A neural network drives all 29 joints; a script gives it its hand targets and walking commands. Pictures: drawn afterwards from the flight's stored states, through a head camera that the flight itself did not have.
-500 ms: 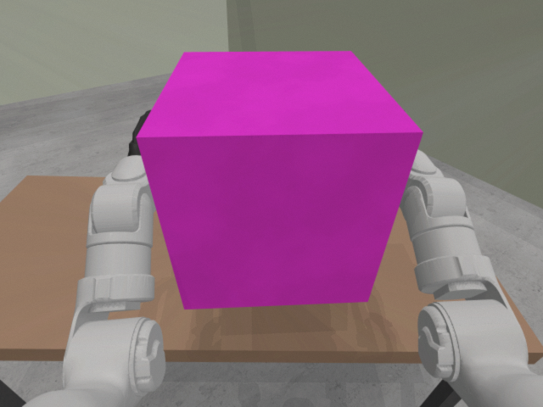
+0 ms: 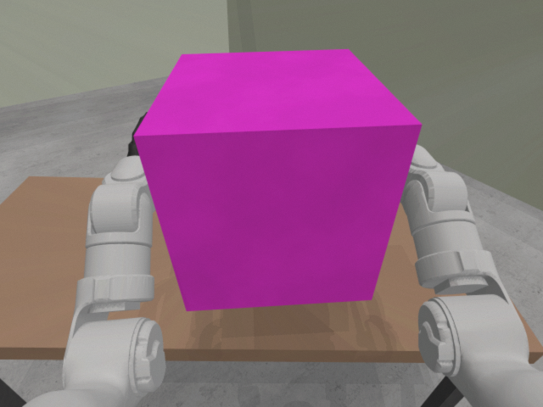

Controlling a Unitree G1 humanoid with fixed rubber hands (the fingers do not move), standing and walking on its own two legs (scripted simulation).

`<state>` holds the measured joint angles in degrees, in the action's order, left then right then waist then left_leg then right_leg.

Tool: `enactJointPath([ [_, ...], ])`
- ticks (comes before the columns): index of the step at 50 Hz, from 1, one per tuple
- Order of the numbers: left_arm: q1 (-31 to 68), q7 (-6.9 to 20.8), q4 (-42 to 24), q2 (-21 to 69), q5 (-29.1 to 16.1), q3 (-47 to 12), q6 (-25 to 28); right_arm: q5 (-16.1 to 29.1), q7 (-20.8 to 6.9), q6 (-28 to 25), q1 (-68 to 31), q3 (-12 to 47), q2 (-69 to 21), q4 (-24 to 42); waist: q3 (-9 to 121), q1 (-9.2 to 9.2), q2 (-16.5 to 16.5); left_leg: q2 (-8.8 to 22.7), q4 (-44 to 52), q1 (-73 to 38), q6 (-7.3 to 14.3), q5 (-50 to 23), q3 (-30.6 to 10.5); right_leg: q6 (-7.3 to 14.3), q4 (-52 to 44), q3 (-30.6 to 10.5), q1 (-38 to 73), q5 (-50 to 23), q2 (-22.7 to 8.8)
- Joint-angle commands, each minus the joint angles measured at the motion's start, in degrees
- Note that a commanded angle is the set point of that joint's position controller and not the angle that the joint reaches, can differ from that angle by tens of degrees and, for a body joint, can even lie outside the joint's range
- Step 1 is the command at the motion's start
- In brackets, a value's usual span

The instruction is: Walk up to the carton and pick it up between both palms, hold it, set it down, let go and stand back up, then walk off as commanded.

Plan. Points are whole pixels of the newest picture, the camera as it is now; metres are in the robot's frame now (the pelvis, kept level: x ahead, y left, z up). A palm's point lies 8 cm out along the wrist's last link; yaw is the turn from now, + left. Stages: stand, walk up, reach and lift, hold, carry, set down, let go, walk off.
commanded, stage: hold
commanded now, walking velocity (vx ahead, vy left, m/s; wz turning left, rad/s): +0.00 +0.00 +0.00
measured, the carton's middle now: (272, 171) +0.39 +0.01 +0.21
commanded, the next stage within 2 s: none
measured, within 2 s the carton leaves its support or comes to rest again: neither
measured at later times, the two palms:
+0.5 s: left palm (143, 164) +0.37 +0.19 +0.23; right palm (397, 151) +0.38 -0.16 +0.25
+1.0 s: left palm (143, 163) +0.37 +0.19 +0.23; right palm (397, 151) +0.38 -0.16 +0.25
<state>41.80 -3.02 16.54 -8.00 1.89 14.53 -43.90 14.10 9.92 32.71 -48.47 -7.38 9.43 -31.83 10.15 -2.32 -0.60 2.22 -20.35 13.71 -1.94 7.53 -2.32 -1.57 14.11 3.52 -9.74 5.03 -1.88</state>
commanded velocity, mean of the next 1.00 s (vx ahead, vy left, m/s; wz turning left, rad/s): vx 0.00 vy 0.00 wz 0.00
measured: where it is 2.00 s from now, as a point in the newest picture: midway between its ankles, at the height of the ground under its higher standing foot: outside the picture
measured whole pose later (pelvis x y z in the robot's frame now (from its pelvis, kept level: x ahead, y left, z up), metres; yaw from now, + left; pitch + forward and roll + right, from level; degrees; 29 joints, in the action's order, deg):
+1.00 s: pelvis +0.00 +0.00 +0.00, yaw +0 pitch +1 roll -1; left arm 41.8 -2.8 15.3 -8.0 2.0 14.5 -44.9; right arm 14.1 10.0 33.9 -48.5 -7.4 9.6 -30.5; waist 10.2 -2.3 -0.4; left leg 2.2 -20.3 13.7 -1.9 7.5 -2.4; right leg -1.6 14.1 3.5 -9.7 5.0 -1.9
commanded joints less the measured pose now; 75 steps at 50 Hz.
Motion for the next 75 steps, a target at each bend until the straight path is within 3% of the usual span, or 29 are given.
enactJointPath([
  [1,45.42,10.49,-15.08,34.96,-5.71,-25.18,3.98,10.44,-7.40,-1.27,-42.91,23.61,-33.37,15.71,23.52,-4.53,3.88,-5.93,3.34,-5.08,-0.56,-5.25,0.02,0.28,3.14,-2.78,21.41,-9.49,5.38],
  [75,44.01,11.34,-16.34,33.88,-5.12,-24.85,2.98,10.92,-7.11,0.01,-41.65,23.85,-33.05,17.36,23.15,-4.41,4.15,-5.86,3.43,-4.72,-0.80,-5.55,0.13,0.34,3.26,-2.87,21.99,-9.44,5.28],
])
